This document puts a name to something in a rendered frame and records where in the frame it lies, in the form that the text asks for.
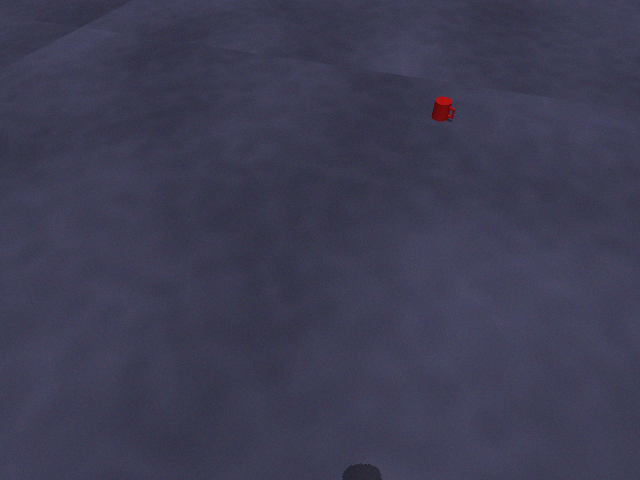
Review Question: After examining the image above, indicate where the mug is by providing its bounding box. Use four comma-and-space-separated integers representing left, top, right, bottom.
432, 97, 455, 121

